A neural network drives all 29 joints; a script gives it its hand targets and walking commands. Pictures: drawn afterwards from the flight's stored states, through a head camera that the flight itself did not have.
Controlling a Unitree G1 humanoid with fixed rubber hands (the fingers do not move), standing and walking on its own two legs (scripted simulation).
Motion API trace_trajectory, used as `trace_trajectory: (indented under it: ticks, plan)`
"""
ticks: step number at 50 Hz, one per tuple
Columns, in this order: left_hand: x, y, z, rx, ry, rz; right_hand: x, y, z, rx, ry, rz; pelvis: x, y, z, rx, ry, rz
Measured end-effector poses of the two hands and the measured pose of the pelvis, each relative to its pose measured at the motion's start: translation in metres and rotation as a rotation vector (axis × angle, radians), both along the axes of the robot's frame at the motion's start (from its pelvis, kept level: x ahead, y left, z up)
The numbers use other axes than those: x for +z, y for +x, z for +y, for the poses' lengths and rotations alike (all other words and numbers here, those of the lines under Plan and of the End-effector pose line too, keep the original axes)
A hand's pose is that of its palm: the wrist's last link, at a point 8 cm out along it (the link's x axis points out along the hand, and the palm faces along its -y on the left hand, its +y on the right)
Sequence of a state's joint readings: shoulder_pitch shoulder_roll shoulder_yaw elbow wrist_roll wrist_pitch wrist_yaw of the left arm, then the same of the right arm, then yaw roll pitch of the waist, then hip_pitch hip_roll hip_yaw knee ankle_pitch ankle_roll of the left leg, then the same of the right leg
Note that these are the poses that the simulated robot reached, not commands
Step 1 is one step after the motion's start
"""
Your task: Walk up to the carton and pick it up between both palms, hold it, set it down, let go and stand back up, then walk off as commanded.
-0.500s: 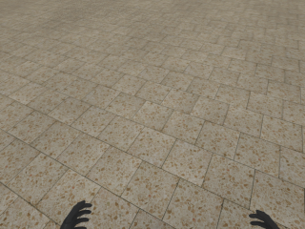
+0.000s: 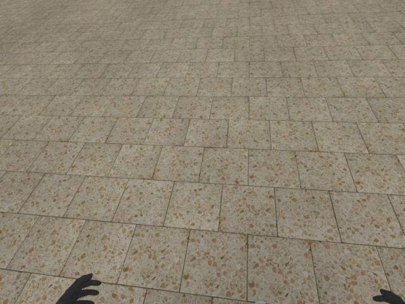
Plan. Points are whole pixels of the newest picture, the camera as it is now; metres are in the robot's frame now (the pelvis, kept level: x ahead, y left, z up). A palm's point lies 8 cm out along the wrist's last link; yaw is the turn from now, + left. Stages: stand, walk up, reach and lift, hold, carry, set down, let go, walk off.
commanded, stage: walk up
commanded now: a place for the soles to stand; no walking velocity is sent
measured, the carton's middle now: out of the picture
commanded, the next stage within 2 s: none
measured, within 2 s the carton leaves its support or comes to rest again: neither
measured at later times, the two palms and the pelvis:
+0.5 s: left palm (165, 253) +0.25 +0.13 -0.06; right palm out of the picture -0.05 -0.44 -0.07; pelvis +0.00 -0.09 +0.01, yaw -22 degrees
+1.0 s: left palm (247, 206) +0.37 -0.06 -0.06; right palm out of the picture -0.10 -0.48 -0.04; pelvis +0.07 -0.18 +0.02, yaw -40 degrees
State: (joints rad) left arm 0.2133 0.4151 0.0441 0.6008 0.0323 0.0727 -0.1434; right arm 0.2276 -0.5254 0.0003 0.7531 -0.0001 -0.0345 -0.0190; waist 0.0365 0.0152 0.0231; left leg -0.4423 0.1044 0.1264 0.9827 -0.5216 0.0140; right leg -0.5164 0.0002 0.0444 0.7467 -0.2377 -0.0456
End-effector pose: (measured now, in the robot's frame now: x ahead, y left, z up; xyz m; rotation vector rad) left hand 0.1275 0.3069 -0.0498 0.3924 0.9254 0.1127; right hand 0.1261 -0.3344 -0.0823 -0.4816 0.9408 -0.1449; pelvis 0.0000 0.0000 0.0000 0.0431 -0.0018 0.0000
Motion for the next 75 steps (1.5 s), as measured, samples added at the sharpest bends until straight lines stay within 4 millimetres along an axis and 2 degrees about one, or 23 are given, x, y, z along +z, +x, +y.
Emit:
trace_trajectory:
  ticks: [3,6,9,12,14,20,26,30,34,38,42,46,50,55,59,61,67,71,75]
  plan:
    - [0.003,0.011,-0.012,-0.034,-0.005,0.002,0.007,-0.011,-0.01,-0.033,0.001,-0.016,0.004,0.0,-0.007,-0.045,-0.005,-0.004]
    - [-0.001,0.024,-0.024,-0.08,-0.02,0.003,0.011,-0.03,-0.019,-0.075,-0.012,-0.011,0.005,0.0,-0.011,-0.088,-0.017,0.002]
    - [-0.008,0.038,-0.038,-0.119,-0.05,0.011,0.014,-0.064,-0.025,-0.137,-0.028,0.03,0.007,0.0,-0.015,-0.124,-0.017,0.004]
    - [-0.007,0.057,-0.058,-0.187,-0.064,0.027,0.021,-0.102,-0.034,-0.219,-0.04,0.076,0.013,0.002,-0.021,-0.187,-0.033,0.013]
    - [-0.006,0.07,-0.072,-0.245,-0.073,0.034,0.027,-0.119,-0.041,-0.269,-0.05,0.085,0.017,0.002,-0.026,-0.229,-0.039,0.022]
    - [-0.005,0.102,-0.123,-0.375,-0.077,0.038,0.029,-0.154,-0.068,-0.362,-0.041,0.079,0.017,0.004,-0.052,-0.317,-0.022,0.031]
    - [-0.009,0.124,-0.189,-0.468,-0.056,0.011,0.007,-0.183,-0.111,-0.445,-0.002,0.092,0.004,0.005,-0.1,-0.405,-0.011,0.018]
    - [-0.001,0.132,-0.213,-0.496,-0.043,0.02,0.01,-0.18,-0.127,-0.479,0.016,0.06,0.01,0.011,-0.118,-0.458,-0.008,0.009]
    - [0.0,0.15,-0.232,-0.521,-0.044,0.012,0.016,-0.176,-0.138,-0.501,0.006,0.027,0.012,0.022,-0.129,-0.504,-0.015,-0.002]
    - [-0.009,0.173,-0.25,-0.565,-0.064,0.022,0.021,-0.175,-0.14,-0.536,-0.017,0.022,0.009,0.038,-0.135,-0.543,-0.038,0.012]
    - [-0.018,0.197,-0.277,-0.616,-0.074,0.052,0.029,-0.189,-0.137,-0.618,-0.036,0.04,0.012,0.053,-0.145,-0.601,-0.041,0.021]
    - [-0.015,0.222,-0.318,-0.704,-0.092,0.058,0.042,-0.205,-0.14,-0.705,-0.045,0.059,0.02,0.065,-0.16,-0.66,-0.041,0.034]
    - [-0.015,0.242,-0.363,-0.786,-0.099,0.05,0.043,-0.222,-0.147,-0.781,-0.041,0.068,0.021,0.074,-0.181,-0.706,-0.036,0.031]
    - [-0.01,0.265,-0.43,-0.878,-0.094,0.018,0.031,-0.246,-0.162,-0.86,0.001,0.09,0.017,0.08,-0.217,-0.765,-0.014,0.026]
    - [-0.017,0.272,-0.476,-0.916,-0.083,-0.026,0.009,-0.26,-0.188,-0.896,0.031,0.125,0.001,0.08,-0.253,-0.804,-0.013,0.015]
    - [-0.016,0.272,-0.487,-0.913,-0.072,-0.021,0.007,-0.254,-0.201,-0.906,0.041,0.114,0.002,0.081,-0.266,-0.832,-0.025,0.01]
    - [-0.008,0.28,-0.506,-0.909,-0.04,-0.006,0.018,-0.22,-0.246,-0.902,0.023,-0.004,0.009,0.099,-0.298,-0.888,-0.034,-0.026]
    - [-0.01,0.299,-0.526,-0.921,-0.053,-0.011,0.023,-0.201,-0.264,-0.906,0.007,-0.025,0.009,0.118,-0.315,-0.912,-0.047,-0.032]
    - [-0.023,0.325,-0.549,-0.948,-0.059,0.013,0.023,-0.189,-0.27,-0.93,-0.016,-0.015,0.004,0.142,-0.329,-0.936,-0.06,-0.007]
